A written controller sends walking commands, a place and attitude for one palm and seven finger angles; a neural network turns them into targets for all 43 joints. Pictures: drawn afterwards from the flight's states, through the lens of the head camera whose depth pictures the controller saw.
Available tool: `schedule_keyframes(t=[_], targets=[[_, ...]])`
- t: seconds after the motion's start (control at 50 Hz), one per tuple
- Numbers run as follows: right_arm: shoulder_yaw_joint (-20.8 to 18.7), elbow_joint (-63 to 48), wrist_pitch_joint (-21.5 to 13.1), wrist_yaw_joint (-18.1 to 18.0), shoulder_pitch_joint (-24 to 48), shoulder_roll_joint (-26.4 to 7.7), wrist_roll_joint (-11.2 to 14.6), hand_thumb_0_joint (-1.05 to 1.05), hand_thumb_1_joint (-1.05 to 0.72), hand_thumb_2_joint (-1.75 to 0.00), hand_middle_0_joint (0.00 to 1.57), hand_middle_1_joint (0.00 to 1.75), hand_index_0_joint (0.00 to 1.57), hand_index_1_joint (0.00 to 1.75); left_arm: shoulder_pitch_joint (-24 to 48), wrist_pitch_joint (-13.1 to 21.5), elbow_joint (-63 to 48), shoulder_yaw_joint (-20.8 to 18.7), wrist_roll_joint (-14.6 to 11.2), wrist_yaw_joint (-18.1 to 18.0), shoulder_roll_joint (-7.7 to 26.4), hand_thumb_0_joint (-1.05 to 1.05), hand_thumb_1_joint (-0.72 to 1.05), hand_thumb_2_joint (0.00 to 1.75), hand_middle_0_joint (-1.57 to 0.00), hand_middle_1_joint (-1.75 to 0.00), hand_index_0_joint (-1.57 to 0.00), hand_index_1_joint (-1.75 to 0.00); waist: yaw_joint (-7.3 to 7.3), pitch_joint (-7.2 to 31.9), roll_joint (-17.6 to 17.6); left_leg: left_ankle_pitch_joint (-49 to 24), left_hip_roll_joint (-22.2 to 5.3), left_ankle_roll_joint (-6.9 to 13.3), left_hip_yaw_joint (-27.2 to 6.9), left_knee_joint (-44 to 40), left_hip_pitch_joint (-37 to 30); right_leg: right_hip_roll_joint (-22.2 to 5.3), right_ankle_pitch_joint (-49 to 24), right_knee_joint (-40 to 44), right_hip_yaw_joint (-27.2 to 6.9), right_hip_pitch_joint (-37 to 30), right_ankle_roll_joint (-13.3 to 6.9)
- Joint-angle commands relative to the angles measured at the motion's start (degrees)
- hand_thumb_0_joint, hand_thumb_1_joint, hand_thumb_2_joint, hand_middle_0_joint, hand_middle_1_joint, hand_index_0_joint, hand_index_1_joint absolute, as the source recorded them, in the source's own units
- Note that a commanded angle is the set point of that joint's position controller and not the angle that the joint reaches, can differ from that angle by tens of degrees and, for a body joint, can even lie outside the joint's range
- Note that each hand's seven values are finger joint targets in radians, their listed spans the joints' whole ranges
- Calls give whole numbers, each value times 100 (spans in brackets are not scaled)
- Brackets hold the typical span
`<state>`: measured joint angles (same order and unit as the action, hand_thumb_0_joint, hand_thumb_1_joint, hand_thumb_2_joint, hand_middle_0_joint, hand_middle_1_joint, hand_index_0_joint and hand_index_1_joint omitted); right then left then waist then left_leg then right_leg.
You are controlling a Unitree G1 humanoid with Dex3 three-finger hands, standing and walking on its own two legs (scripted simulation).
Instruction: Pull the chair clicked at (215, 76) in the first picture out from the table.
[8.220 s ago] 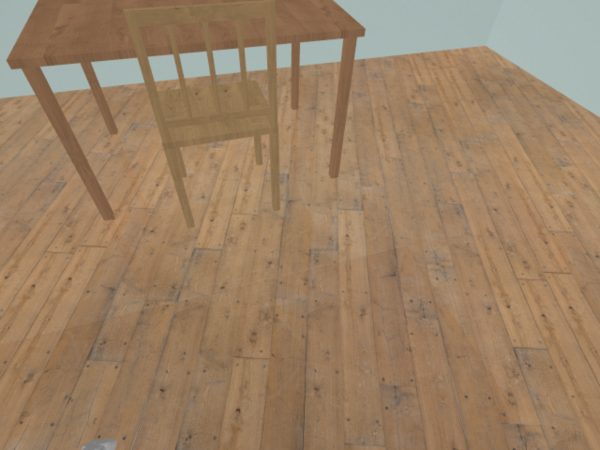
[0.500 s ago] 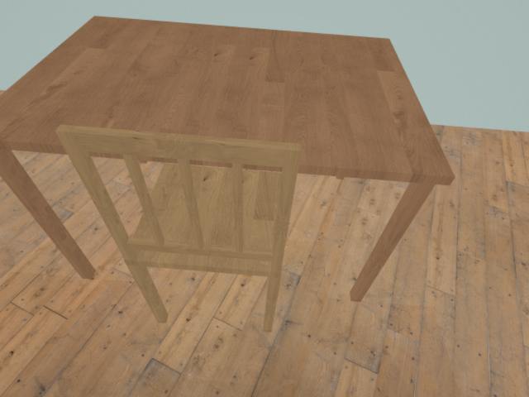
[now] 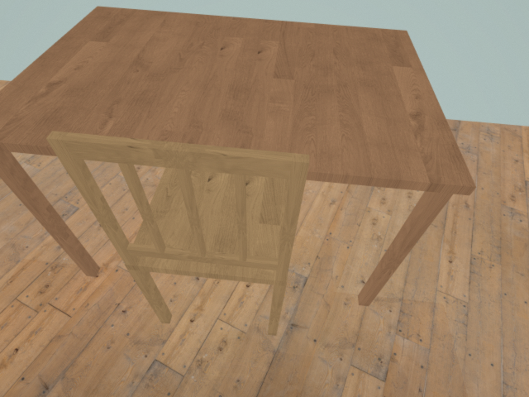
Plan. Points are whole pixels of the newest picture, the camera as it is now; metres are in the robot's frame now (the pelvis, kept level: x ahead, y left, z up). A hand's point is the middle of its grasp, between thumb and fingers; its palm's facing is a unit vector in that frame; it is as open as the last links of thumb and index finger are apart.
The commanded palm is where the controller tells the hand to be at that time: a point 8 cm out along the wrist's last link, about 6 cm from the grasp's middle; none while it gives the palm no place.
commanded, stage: come to a stop and stand still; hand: left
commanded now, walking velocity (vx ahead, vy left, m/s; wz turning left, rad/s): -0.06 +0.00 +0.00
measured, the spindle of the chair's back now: (193, 217) +0.46 +0.18 -0.07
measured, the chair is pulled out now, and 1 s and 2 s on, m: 0.00 0.00 0.00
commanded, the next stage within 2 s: look again from close up in 1.04 s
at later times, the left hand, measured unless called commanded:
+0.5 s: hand out of the picture -0.02 +0.18 -0.17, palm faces -0.02 -0.98 -0.22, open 7.4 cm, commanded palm none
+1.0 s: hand out of the picture -0.06 +0.14 -0.17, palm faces +0.00 -0.98 -0.18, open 7.4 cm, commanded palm none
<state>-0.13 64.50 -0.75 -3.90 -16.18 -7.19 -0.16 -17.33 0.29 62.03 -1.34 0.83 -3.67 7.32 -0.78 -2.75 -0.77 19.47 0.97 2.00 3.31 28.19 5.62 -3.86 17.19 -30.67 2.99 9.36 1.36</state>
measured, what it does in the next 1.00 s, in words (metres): shifts its weight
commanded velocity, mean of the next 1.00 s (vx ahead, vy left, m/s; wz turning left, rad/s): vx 0.00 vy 0.00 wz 0.00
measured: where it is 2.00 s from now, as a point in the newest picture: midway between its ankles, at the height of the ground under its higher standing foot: outside the picture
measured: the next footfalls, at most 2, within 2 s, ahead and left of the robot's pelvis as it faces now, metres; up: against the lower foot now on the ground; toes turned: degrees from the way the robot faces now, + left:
none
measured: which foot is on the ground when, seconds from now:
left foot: down 0.00-1.00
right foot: down 0.00-1.00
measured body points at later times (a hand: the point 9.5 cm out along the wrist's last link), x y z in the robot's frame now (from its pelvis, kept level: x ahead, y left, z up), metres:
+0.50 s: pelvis -0.06 +0.00 +0.00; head -0.06 -0.01 +0.45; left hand -0.02 +0.23 -0.15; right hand -0.02 -0.24 -0.16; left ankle -0.08 +0.09 -0.74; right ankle -0.05 -0.15 -0.74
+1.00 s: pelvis -0.05 -0.02 +0.00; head -0.04 -0.02 +0.45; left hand -0.06 +0.20 -0.16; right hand -0.07 -0.23 -0.16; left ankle -0.08 +0.09 -0.74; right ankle -0.05 -0.15 -0.74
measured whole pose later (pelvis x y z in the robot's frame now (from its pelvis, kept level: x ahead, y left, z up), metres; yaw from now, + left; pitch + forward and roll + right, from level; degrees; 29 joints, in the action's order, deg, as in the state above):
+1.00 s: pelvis -0.05 -0.02 +0.00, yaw -1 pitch -1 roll +0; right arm 1.6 65.8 -1.0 -1.6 -16.7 -7.6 -0.1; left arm -17.1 1.1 64.1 1.3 0.7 -2.1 7.6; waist 0.1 -2.4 0.1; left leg 16.4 0.0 0.8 3.4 25.4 7.8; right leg -2.7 14.5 -27.2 2.7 11.3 0.9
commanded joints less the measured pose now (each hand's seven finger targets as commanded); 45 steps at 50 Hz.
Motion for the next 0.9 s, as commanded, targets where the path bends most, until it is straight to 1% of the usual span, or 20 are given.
schedule_keyframes(t=[0.0, 0.08, 0.1, 0.12, 0.14, 0.16, 0.18, 0.2, 0.22, 0.26, 0.28, 0.34, 0.38, 0.42, 0.54, 0.58, 0.64, 0.74, 0.84, 0.88], targets=[[-182, -249, -53, 36, -455, -529, -25, 0, -90, -90, 20, 30, 20, 30, -520, 50, -175, -123, -14, 19, 578, 0, 90, 90, -20, -30, -20, -30, 35, 217, -77, -3801, -665, -16, -414, -243, 90, -436, -3512, -27, -353, -171, -303], [-150, -282, -81, 57, -384, -599, -51, 0, -90, -90, 20, 30, 20, 30, -344, 53, -301, -111, -18, 45, 622, 0, 90, 90, -20, -30, -20, -30, 33, 447, 87, -3885, -691, -1, -500, -335, 2, -358, -3137, -11, -356, -237, -329], [-301, -760, -57, 160, 193, -1130, 76, 0, -90, -90, 20, 30, 20, 30, -694, 140, -109, -120, 24, -130, 1044, 0, 90, 90, -20, -30, -20, -30, -115, 471, -469, -4179, -792, -189, -270, 963, 355, -435, -4350, 375, -392, -46, -132], [-260, -983, -82, 233, -33, -791, 1, 0, -90, -90, 20, 30, 20, 30, -587, 170, -416, -134, 32, -99, 1065, 0, 90, 90, -20, -30, -20, -30, 17, 578, -527, -2282, -481, -132, -294, 800, 912, -710, -4734, 65, -627, -585, -383], [-213, -980, -58, 248, -60, -700, 15, 0, -90, -90, 20, 30, 20, 30, -323, 184, -453, -48, 4, -62, 1010, 0, 90, 90, -20, -30, -20, -30, 145, 678, -468, -1012, -462, -123, -303, 334, 861, -836, -4197, 13, -605, -413, -474], [-187, -1038, -37, 287, -101, -639, -27, 0, -90, -90, 20, 30, 20, 30, -90, 168, -595, -35, 13, -8, 1028, 0, 90, 90, -20, -30, -20, -30, 191, 824, 101, -1216, -411, -103, -189, -10, 634, -691, -3758, -145, -452, -411, -481], [-178, -992, -61, 279, -173, -737, -56, 0, -90, -90, 20, 30, 20, 30, -55, 149, -633, -18, -7, 18, 968, 0, 90, 90, -20, -30, -20, -30, 190, 820, 451, -2321, -596, -35, -415, 17, 448, -467, -3075, -248, -352, -217, -421], [-166, -973, -71, 247, -246, -837, -76, 0, -90, -90, 20, 30, 20, 30, -65, 135, -635, -2, -30, 32, 910, 0, 90, 90, -20, -30, -20, -30, 156, 746, 587, -3319, -766, 21, -529, 73, 331, -296, -2534, -267, -230, -129, -396], [-152, -978, -72, 226, -199, -904, -69, 0, -90, -90, 20, 30, 20, 30, -66, 102, -627, 16, -38, 44, 878, 0, 90, 90, -20, -30, -20, -30, 119, 669, 786, -3741, -833, 57, -568, 36, 235, -216, -2009, -208, -147, -70, -375], [-121, -1031, -48, 211, -37, -916, -58, 0, -90, -90, 20, 30, 20, 30, 26, 35, -605, 45, -27, 77, 869, 0, 90, 90, -20, -30, -20, -30, 71, 168, 660, -3197, -840, 107, -613, -169, 491, -108, -1267, 48, -168, 80, -336], [-107, -1051, -31, 215, 30, -946, -55, 0, -90, -90, 20, 30, 20, 30, 51, 6, -598, 67, -27, 91, 851, 0, 90, 90, -20, -30, -20, -30, 68, -92, 453, -2495, -796, 95, -616, -309, 662, -113, -1048, 199, -216, 173, -326], [-75, -1040, -17, 268, 81, -951, -51, 0, -90, -90, 20, 30, 20, 30, 170, -22, -620, 87, -14, 147, 909, 0, 90, 90, -20, -30, -20, -30, 87, -439, 139, -670, -675, 74, -661, -761, 1003, -121, -332, 523, -387, 357, -303], [-78, -995, -5, 296, 96, -952, -65, 0, -90, -90, 20, 30, 20, 30, 129, -37, -616, 88, 3, 177, 928, 0, 90, 90, -20, -30, -20, -30, 62, -634, 251, 216, -622, 76, -698, -1052, 1225, -95, 186, 674, -430, 466, -304], [-79, -985, 12, 319, 56, -996, -78, 0, -90, -90, 20, 30, 20, 30, 68, -31, -622, 78, 15, 197, 949, 0, 90, 90, -20, -30, -20, -30, 66, -641, 58, 744, -565, 71, -709, -1157, 1313, -102, 581, 792, -504, 570, -304], [-25, -775, -44, 322, -162, -913, -65, 0, -90, -90, 20, 30, 20, 30, -115, 53, -529, 86, -6, 214, 917, 0, 90, 90, -20, -30, -20, -30, 86, -227, -3, 188, -529, 74, -603, -1020, 979, -208, 312, 862, -559, 503, -312], [-8, -674, -55, 313, -214, -859, -53, 0, -90, -90, 20, 30, 20, 30, -145, 70, -467, 95, -12, 215, 897, 0, 90, 90, -20, -30, -20, -30, 83, -254, 25, 33, -516, 66, -565, -981, 960, -233, 225, 905, -561, 482, -316], [24, -494, -98, 293, -324, -801, -37, 0, -90, -90, 20, 30, 20, 30, -223, 116, -323, 117, -35, 205, 849, 0, 90, 90, -20, -30, -20, -30, 84, -78, -1, -653, -534, 44, -506, -834, 738, -276, -408, 817, -543, 341, -316], [48, -231, -128, 260, -406, -718, -18, 0, -90, -90, 20, 30, 20, 30, -333, 138, -103, 132, -48, 179, 778, 0, 90, 90, -20, -30, -20, -30, 63, 28, 73, -1065, -578, 24, -470, -786, 629, -295, -998, 718, -462, 124, -310], [55, -72, -135, 232, -456, -634, -15, 0, -90, -90, 20, 30, 20, 30, -369, 151, 42, 139, -49, 156, 708, 0, 90, 90, -20, -30, -20, -30, 65, -15, -44, -1273, -588, 4, -457, -774, 551, -311, -1308, 699, -438, 75, -309], [50, -23, -135, 226, -430, -606, -13, 0, -90, -90, 20, 30, 20, 30, -361, 144, 54, 135, -40, 148, 685, 0, 90, 90, -20, -30, -20, -30, 55, -125, 54, -1307, -592, -2, -439, -797, 579, -304, -1317, 713, -410, 93, -301]])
